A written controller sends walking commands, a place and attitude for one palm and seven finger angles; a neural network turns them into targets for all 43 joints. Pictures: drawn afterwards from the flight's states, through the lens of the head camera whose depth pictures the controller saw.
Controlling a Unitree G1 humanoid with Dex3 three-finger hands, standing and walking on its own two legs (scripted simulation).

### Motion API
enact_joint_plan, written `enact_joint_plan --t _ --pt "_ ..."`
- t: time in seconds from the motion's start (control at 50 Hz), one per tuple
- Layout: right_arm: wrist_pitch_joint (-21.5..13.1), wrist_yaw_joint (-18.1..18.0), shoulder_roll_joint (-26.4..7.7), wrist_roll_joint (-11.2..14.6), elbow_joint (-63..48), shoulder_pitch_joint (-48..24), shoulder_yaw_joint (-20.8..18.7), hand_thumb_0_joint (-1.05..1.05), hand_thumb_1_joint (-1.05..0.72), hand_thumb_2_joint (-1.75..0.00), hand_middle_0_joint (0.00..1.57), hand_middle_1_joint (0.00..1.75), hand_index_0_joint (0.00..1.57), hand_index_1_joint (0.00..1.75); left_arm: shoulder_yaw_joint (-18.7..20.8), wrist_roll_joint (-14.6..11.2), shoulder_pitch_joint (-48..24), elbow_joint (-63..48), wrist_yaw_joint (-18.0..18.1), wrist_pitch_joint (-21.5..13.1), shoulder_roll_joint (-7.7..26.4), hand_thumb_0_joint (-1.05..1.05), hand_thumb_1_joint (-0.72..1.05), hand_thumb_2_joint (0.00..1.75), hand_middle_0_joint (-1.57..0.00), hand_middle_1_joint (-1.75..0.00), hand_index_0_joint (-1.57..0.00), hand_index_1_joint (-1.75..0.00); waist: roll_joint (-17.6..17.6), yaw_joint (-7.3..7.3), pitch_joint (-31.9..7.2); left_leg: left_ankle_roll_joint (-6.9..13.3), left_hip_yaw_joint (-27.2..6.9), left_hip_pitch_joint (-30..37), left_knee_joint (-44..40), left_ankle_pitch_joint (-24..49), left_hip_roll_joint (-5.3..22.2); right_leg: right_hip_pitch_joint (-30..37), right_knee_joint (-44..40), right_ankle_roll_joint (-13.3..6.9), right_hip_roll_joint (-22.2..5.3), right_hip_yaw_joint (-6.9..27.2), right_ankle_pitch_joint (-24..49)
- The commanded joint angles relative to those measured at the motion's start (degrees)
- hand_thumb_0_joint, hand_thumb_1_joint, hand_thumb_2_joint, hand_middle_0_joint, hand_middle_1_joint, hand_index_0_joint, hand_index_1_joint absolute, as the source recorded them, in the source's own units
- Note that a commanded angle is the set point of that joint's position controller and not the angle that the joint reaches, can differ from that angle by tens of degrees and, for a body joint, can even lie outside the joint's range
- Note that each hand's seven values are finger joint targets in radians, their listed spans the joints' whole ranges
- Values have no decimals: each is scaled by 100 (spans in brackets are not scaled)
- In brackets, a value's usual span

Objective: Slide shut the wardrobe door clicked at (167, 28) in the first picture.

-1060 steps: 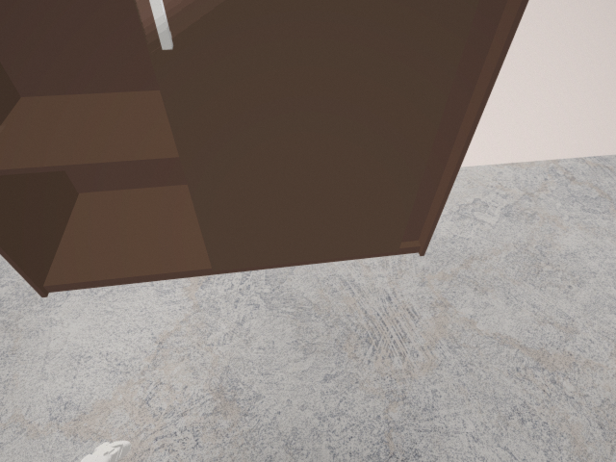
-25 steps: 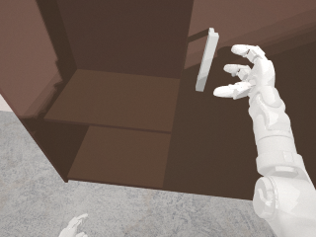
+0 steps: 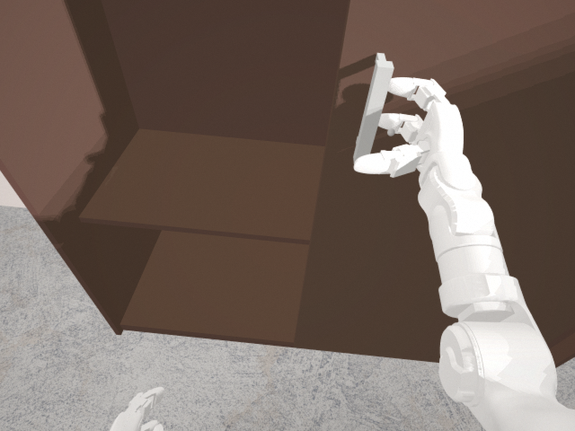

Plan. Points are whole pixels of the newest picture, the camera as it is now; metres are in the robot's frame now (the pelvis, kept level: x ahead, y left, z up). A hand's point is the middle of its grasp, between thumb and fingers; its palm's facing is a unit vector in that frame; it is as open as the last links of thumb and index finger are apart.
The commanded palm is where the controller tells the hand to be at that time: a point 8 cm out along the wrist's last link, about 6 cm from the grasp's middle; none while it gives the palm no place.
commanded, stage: feel for the door with the fingertips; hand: right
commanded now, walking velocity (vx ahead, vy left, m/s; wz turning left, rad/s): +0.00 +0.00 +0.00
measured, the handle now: (370, 111) +0.51 -0.06 +0.22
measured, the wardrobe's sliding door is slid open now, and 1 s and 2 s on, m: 0.62 0.62 0.62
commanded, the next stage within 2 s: slide the fingers in behind the handle in 0.44 s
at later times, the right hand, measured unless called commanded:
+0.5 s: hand (379, 123) +0.47 -0.07 +0.23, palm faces +0.01 +1.00 +0.01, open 14.0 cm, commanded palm +0.45 -0.13 +0.21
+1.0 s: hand (383, 124) +0.47 -0.08 +0.22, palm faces -0.01 +1.00 +0.02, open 13.8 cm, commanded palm +0.45 -0.13 +0.21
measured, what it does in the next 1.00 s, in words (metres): stands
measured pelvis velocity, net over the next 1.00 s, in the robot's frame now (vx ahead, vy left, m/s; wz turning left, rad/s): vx -0.02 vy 0.00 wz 0.01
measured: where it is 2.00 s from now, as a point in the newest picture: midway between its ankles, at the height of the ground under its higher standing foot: outside the picture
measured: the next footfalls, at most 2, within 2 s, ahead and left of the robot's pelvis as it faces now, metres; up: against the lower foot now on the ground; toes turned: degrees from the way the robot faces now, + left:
none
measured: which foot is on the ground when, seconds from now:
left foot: down 0.00-1.00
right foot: down 0.00-1.00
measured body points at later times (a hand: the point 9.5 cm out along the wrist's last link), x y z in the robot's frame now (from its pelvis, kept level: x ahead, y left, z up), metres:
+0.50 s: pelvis -0.01 +0.01 +0.00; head +0.00 +0.03 +0.45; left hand +0.07 +0.26 -0.13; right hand +0.46 -0.12 +0.23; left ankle +0.00 +0.11 -0.74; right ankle -0.02 -0.10 -0.74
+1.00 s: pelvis -0.02 +0.00 +0.00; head +0.00 +0.02 +0.45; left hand +0.03 +0.26 -0.13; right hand +0.46 -0.13 +0.22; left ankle +0.00 +0.11 -0.74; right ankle -0.02 -0.10 -0.74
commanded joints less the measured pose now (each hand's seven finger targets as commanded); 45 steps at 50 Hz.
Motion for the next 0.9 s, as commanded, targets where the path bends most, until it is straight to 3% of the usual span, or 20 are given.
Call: enact_joint_plan --t 0.0,0.04,0.08,0.14,0.2,0.24,0.32,0.36,0.4,0.46,0.5,0.52,0.58,0.62,0.64,0.7,0.76,0.78,0.82,0.88 --pt "-373 -142 -936 -65 -1302 -2988 -138 0 50 -30 30 120 30 120 243 10 -294 -752 15 -206 673 0 90 90 -20 -30 -20 -30 472 21 -1640 87 -4 600 -225 1668 -82 573 -178 -44 -35 164 1693" --pt "-415 -186 -964 -80 -1420 -3032 -175 0 50 -30 30 120 30 120 245 14 -302 -775 8 -226 653 0 90 90 -20 -30 -20 -30 435 0 -1733 93 -20 635 -226 1665 -86 620 -171 -49 -31 165 1677" --pt "-433 -230 -1350 -99 -1212 -2991 -481 0 50 -30 30 120 30 120 257 40 -275 -732 47 -197 699 0 90 90 -20 -30 -20 -30 652 -57 -1699 91 -20 756 -252 1522 -75 483 -211 -59 -34 168 1554" --pt "-492 -174 -1008 -139 -1051 -3442 -85 0 50 -30 30 120 30 120 240 7 -217 -681 64 -243 660 0 90 90 -20 -30 -20 -30 462 132 -1519 58 -58 452 -319 1292 -82 513 -220 -69 -30 153 1272" --pt "-612 -153 -1061 -131 -898 -3695 -121 0 50 -30 30 120 30 120 255 18 -133 -636 73 -315 673 0 90 90 -20 -30 -20 -30 259 163 -1705 79 -81 436 -325 1197 -88 590 -207 -57 -14 187 1214" --pt "-660 -105 -891 -81 -612 -3762 -10 0 50 -30 30 120 30 120 258 16 -38 -561 76 -371 681 0 90 90 -20 -30 -20 -30 533 234 -1614 61 -52 355 -334 1205 -104 562 -197 -68 -20 198 1181" --pt "-770 -75 -1239 -104 -302 -3708 -328 0 50 -30 30 120 30 120 291 34 130 -497 54 -405 746 0 90 90 -20 -30 -20 -30 513 162 -1840 58 -83 524 -267 1485 -82 473 -158 -71 5 145 1350" --pt "-812 -70 -1051 -162 -63 -3801 -161 0 50 -30 30 120 30 120 294 18 191 -451 36 -426 718 0 90 90 -20 -30 -20 -30 512 240 -1632 46 -78 363 -289 1422 -85 399 -144 -80 7 132 1257" --pt "-861 -119 -1199 -165 217 -3906 -312 0 50 -30 30 120 30 120 303 41 292 -403 21 -435 772 0 90 90 -20 -30 -20 -30 556 270 -1505 34 -97 282 -322 1246 -81 268 -162 -90 12 136 1066" --pt "-1068 -141 -1603 -200 210 -4176 -636 0 50 -30 30 120 30 120 328 74 422 -401 24 -477 792 0 90 90 -20 -30 -20 -30 685 235 -1858 18 -141 510 -249 1393 -72 214 -135 -113 19 116 1136" --pt "-1172 -92 -1598 -260 307 -4087 -582 0 50 -30 30 120 30 120 333 68 446 -390 10 -477 787 0 90 90 -20 -30 -20 -30 545 255 -1814 21 -161 507 -245 1451 -65 181 -114 -114 20 100 1154" --pt "-1206 -75 -1678 -248 420 -4207 -641 0 50 -30 30 120 30 120 333 70 509 -356 14 -487 809 0 90 90 -20 -30 -20 -30 702 301 -1731 0 -157 471 -268 1410 -68 104 -113 -125 16 97 1073" --pt "-1290 -15 -1874 -271 590 -4137 -779 0 50 -30 30 120 30 120 346 74 561 -360 10 -496 850 0 90 90 -20 -30 -20 -30 547 238 -1697 20 -171 502 -284 1188 -48 -18 -131 -118 30 83 879" --pt "-1298 23 -2005 -294 754 -4130 -810 0 50 -30 30 120 30 120 323 47 580 -365 30 -490 859 0 90 90 -20 -30 -20 -30 635 293 -1528 -10 -192 400 -318 1037 -55 -157 -141 -132 18 78 704" --pt "-1319 38 -1846 -319 717 -4211 -675 0 50 -30 30 120 30 120 331 43 584 -376 15 -508 837 0 90 90 -20 -30 -20 -30 455 319 -1507 -5 -187 298 -323 948 -57 -112 -147 -122 19 66 642" --pt "-1328 44 -1663 -300 838 -4073 -557 0 50 -30 30 120 30 120 333 42 619 -379 -5 -538 855 0 90 90 -20 -30 -20 -30 415 336 -1454 14 -157 166 -317 755 -71 -94 -163 -104 3 112 543" --pt "-1328 33 -1819 -265 953 -4196 -679 0 50 -30 30 120 30 120 343 47 701 -367 5 -584 901 0 90 90 -20 -30 -20 -30 705 373 -1462 -21 -179 133 -354 519 -76 -230 -167 -124 -11 123 332" --pt "-1348 27 -1959 -275 926 -4165 -816 0 50 -30 30 120 30 120 359 63 702 -377 3 -587 912 0 90 90 -20 -30 -20 -30 634 301 -1551 -5 -186 214 -337 526 -66 -219 -169 -120 -12 129 371" --pt "-1332 53 -1990 -273 1000 -4135 -816 0 50 -30 30 120 30 120 337 46 704 -386 12 -591 907 0 90 90 -20 -30 -20 -30 627 326 -1496 -22 -194 175 -344 497 -69 -278 -171 -121 -18 107 322" --pt "-1349 62 -1685 -310 923 -4053 -600 0 50 -30 30 120 30 120 351 47 695 -416 -21 -602 881 0 90 90 -20 -30 -20 -30 426 323 -1474 17 -156 81 -308 553 -77 -170 -148 -104 -23 118 436"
